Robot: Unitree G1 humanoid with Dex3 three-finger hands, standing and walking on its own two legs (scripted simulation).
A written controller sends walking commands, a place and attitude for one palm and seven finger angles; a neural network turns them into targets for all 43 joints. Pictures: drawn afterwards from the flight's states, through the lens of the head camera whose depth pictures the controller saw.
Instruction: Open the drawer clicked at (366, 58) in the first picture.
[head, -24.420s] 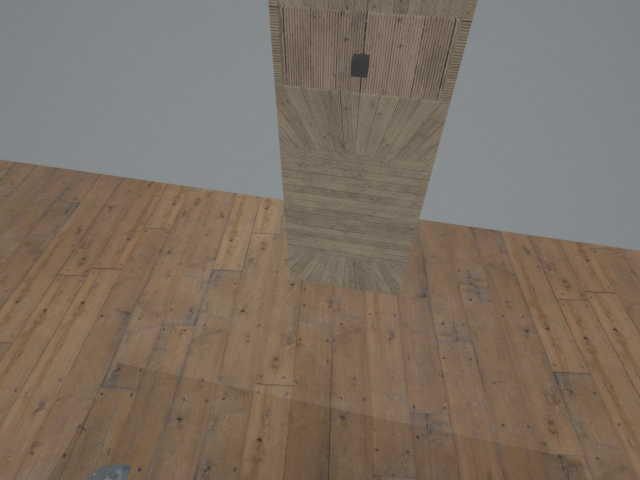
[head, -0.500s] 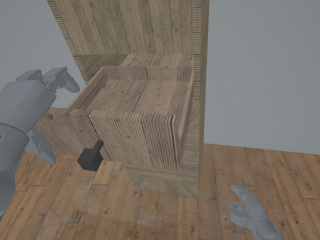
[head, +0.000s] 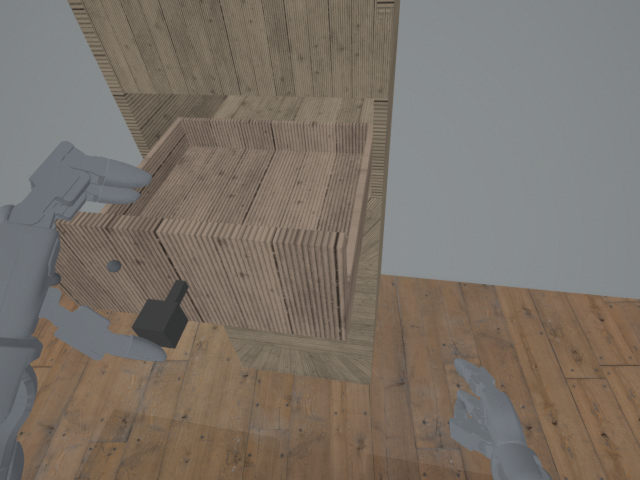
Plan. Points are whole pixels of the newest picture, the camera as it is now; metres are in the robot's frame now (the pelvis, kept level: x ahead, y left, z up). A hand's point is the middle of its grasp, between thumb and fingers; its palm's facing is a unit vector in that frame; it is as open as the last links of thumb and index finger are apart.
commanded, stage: draw the hand back to the body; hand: left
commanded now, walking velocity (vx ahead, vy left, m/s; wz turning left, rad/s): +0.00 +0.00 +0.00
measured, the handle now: (168, 309) +0.26 +0.21 +0.12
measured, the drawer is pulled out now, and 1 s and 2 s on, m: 0.29 0.29 0.29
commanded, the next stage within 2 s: step back with the hand held close in 0.86 s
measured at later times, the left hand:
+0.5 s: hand (80, 206) +0.23 +0.20 +0.30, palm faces +0.46 -0.78 -0.42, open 10.1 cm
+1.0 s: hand (33, 204) +0.21 +0.21 +0.32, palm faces +0.57 -0.75 -0.35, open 7.5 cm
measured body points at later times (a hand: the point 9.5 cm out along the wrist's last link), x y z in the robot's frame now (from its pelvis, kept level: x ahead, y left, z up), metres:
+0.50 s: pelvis +0.05 -0.01 +0.00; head +0.03 -0.03 +0.45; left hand +0.20 +0.24 +0.32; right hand +0.23 -0.24 -0.09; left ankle +0.05 +0.10 -0.74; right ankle +0.00 -0.10 -0.74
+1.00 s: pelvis +0.03 -0.02 +0.00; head +0.00 -0.05 +0.45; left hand +0.17 +0.25 +0.33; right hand +0.23 -0.23 -0.09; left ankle +0.05 +0.10 -0.74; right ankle +0.00 -0.10 -0.74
